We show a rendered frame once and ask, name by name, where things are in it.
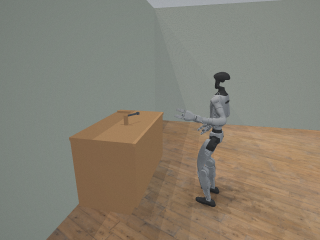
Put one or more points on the robot right upper arm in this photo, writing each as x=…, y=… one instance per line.
x=228, y=112

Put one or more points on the right robot hand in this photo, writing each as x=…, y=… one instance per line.
x=206, y=128

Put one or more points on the left robot forearm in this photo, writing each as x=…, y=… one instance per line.
x=209, y=121

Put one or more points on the counter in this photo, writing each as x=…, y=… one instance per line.
x=114, y=159

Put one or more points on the left robot hand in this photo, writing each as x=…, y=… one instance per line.
x=188, y=116

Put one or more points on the humanoid robot torso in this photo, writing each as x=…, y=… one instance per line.
x=217, y=131

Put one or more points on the right robot foot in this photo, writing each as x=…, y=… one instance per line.
x=215, y=190

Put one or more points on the tap lever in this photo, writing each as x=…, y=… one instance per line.
x=137, y=113

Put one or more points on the robot left upper arm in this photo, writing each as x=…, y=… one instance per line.
x=217, y=104

